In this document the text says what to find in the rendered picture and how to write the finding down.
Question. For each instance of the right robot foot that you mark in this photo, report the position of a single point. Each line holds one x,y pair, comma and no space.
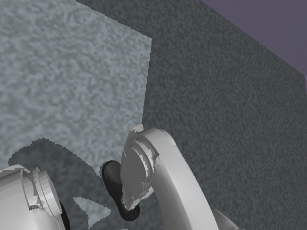
113,183

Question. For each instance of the right robot hand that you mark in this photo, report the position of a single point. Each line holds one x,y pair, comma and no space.
223,222

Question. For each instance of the left robot foot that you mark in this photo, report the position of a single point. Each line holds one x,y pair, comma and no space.
65,218

